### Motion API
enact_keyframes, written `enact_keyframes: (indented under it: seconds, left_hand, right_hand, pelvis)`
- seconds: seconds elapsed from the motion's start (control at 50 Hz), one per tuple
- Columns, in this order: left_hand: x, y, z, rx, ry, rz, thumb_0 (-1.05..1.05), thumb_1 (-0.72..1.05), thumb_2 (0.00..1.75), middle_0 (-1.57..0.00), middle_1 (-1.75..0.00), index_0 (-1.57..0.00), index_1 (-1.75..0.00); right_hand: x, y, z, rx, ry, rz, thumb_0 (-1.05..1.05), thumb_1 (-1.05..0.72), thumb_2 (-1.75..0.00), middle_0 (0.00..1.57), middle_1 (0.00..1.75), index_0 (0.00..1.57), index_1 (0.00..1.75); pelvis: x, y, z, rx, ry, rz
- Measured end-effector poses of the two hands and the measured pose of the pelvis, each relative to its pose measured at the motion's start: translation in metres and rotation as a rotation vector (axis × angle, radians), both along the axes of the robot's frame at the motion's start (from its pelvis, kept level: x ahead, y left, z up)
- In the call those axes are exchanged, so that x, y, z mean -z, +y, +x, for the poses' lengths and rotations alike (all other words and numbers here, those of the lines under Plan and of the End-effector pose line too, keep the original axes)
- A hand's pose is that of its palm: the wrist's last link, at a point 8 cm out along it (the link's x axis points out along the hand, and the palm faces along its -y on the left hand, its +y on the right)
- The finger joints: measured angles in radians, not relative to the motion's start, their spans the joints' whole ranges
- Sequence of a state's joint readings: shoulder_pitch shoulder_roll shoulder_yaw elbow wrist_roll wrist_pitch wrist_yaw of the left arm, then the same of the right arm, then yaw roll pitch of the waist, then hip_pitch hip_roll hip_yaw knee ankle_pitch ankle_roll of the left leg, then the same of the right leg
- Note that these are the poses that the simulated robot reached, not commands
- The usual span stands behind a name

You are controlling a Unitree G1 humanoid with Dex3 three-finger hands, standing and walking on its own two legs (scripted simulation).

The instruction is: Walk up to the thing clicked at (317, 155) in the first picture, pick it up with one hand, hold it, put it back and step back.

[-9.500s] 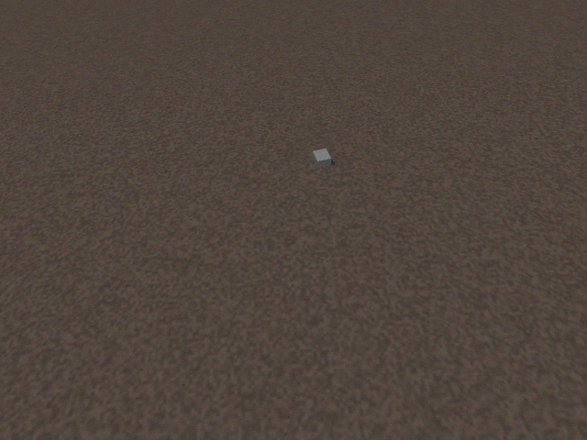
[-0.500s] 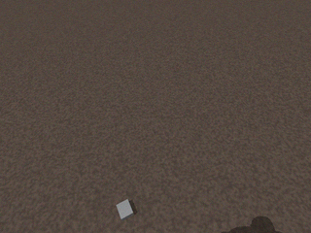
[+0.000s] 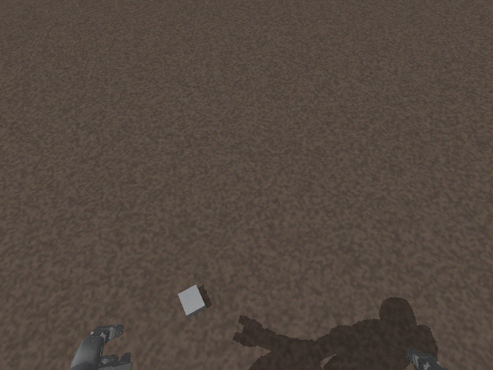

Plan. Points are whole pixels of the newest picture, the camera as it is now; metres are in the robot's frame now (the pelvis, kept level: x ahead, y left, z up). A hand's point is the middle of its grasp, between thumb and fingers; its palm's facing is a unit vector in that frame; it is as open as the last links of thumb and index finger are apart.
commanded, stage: rise first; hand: left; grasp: from above
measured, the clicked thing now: (192, 301) +0.40 +0.25 -0.75
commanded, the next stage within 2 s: none
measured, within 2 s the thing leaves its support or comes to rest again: neither
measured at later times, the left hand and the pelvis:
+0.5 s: hand out of the picture +0.13 +0.27 -0.23, palm faces -0.14 -0.83 -0.54, open 14.0 cm; pelvis -0.01 +0.01 -0.08, yaw -1 degrees
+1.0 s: hand (140, 356) +0.19 +0.30 -0.40, palm faces -0.37 -0.44 -0.82, open 13.4 cm; pelvis -0.05 +0.01 -0.24, yaw -1 degrees
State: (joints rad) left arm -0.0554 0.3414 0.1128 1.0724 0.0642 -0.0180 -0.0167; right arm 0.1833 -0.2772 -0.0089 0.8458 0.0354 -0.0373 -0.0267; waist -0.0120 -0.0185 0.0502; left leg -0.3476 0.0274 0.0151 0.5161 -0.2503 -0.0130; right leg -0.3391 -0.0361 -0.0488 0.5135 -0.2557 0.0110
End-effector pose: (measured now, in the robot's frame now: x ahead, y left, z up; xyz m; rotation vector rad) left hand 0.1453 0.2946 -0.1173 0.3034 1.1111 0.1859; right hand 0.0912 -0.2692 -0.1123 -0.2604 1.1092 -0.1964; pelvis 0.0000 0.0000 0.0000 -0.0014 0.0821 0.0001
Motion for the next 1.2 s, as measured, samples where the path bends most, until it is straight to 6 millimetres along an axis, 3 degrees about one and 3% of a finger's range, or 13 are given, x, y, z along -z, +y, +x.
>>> enact_keyframes:
  seconds: [0.12,0.22,0.32,0.52,0.62,0.7,0.8,0.94,1.08,1.2]
  left_hand:
    - [0.008,0.005,0.019,0.063,-0.003,0.060,0.00,0.21,0.94,-0.13,-0.87,-0.15,-0.85]
    - [0.022,0.007,0.010,0.077,0.053,0.107,0.00,-0.14,0.96,-0.11,-0.97,-0.12,-0.96]
    - [0.045,0.010,0.000,0.085,0.056,0.144,0.00,-0.37,0.97,-0.10,-1.00,-0.10,-1.00]
    - [0.068,0.015,-0.015,0.129,0.060,0.251,-0.01,-0.50,0.98,-0.09,-1.01,-0.08,-1.02]
    - [0.078,0.016,-0.018,0.149,0.075,0.288,-0.01,-0.49,0.96,-0.09,-1.01,-0.08,-1.02]
    - [0.098,0.019,-0.014,0.203,0.097,0.336,-0.01,-0.47,0.95,-0.09,-1.01,-0.09,-1.01]
    - [0.139,0.028,0.004,0.287,0.084,0.437,-0.01,-0.44,0.92,-0.12,-0.99,-0.12,-0.99]
    - [0.198,0.023,0.038,0.438,0.022,0.596,-0.01,-0.39,0.88,-0.18,-0.95,-0.18,-0.95]
    - [0.260,0.019,0.070,0.547,-0.027,0.744,0.00,-0.40,0.88,-0.21,-0.95,-0.21,-0.95]
    - [0.295,0.022,0.101,0.613,-0.093,0.861,0.00,-0.37,0.87,-0.23,-0.96,-0.24,-0.95]
  right_hand:
    - [0.009,0.012,-0.006,0.032,-0.025,0.031,0.01,-0.98,-0.92,0.21,0.30,0.21,0.30]
    - [0.020,0.018,0.001,0.027,-0.069,0.040,0.01,-0.95,-0.91,0.21,0.30,0.21,0.30]
    - [0.034,0.021,0.018,-0.015,-0.127,0.026,0.01,-0.91,-0.90,0.21,0.30,0.21,0.30]
    - [0.059,0.035,0.054,-0.078,-0.224,0.021,0.01,-0.86,-0.89,0.21,0.30,0.21,0.30]
    - [0.069,0.040,0.065,-0.097,-0.263,0.022,0.01,-0.86,-0.88,0.21,0.30,0.21,0.30]
    - [0.085,0.039,0.069,-0.113,-0.282,0.011,0.01,-0.85,-0.88,0.21,0.30,0.21,0.30]
    - [0.125,0.030,0.070,-0.136,-0.274,-0.010,0.01,-0.85,-0.88,0.21,0.30,0.21,0.30]
    - [0.201,0.016,0.056,-0.131,-0.196,-0.016,0.01,-0.86,-0.89,0.21,0.30,0.21,0.30]
    - [0.285,0.008,0.020,-0.135,-0.077,0.004,0.01,-0.90,-0.90,0.21,0.30,0.21,0.30]
    - [0.342,0.008,-0.021,-0.124,0.020,0.018,0.01,-0.91,-0.90,0.21,0.30,0.21,0.30]
  pelvis:
    - [0.013,0.004,0.002,0.013,0.056,-0.003]
    - [0.027,0.010,0.003,0.015,0.098,-0.009]
    - [0.050,0.012,-0.001,0.014,0.154,-0.013]
    - [0.081,0.013,-0.006,0.005,0.220,-0.024]
    - [0.094,0.013,-0.009,0.001,0.253,-0.031]
    - [0.111,0.012,-0.012,-0.001,0.295,-0.032]
    - [0.149,0.011,-0.021,0.000,0.372,-0.028]
    - [0.209,0.008,-0.040,0.004,0.465,-0.024]
    - [0.271,0.003,-0.064,0.013,0.522,-0.023]
    - [0.319,0.000,-0.081,0.026,0.519,-0.026]
